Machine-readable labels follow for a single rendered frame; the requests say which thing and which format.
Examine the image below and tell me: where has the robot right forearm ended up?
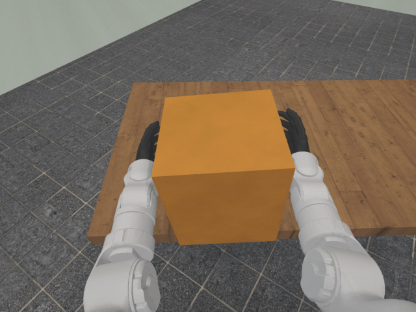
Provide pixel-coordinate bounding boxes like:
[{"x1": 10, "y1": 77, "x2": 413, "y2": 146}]
[{"x1": 290, "y1": 151, "x2": 385, "y2": 296}]

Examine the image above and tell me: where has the left robot hand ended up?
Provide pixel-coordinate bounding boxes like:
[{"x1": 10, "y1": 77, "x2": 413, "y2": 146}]
[{"x1": 135, "y1": 121, "x2": 160, "y2": 162}]

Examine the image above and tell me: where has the left robot upper arm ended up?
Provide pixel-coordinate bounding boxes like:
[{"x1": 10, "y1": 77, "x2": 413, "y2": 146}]
[{"x1": 84, "y1": 258, "x2": 161, "y2": 312}]

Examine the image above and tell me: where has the carton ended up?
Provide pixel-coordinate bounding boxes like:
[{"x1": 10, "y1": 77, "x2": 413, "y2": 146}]
[{"x1": 151, "y1": 89, "x2": 295, "y2": 245}]

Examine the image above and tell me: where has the right robot upper arm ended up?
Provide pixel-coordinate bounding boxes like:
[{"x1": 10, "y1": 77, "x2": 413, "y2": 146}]
[{"x1": 300, "y1": 245, "x2": 416, "y2": 312}]

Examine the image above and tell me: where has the table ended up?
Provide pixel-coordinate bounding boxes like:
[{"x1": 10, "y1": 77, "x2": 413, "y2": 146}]
[{"x1": 87, "y1": 79, "x2": 416, "y2": 244}]

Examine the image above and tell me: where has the robot left forearm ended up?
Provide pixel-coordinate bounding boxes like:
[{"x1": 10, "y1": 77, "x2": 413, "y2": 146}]
[{"x1": 83, "y1": 159, "x2": 159, "y2": 312}]

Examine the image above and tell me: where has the right robot hand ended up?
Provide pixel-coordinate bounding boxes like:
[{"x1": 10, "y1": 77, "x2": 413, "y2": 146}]
[{"x1": 278, "y1": 108, "x2": 310, "y2": 154}]

